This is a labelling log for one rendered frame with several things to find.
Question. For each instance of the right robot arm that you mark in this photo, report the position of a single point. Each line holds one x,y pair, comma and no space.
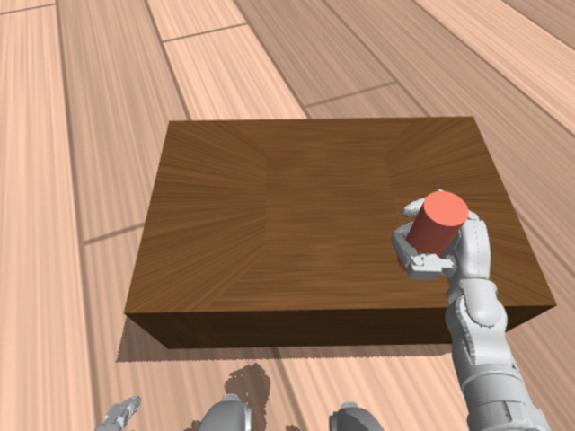
493,388

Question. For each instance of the left robot hand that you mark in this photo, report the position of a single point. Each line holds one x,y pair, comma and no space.
118,416

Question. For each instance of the right robot hand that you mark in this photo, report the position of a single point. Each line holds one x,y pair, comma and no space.
468,254

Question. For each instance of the can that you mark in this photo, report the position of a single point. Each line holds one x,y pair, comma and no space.
441,216

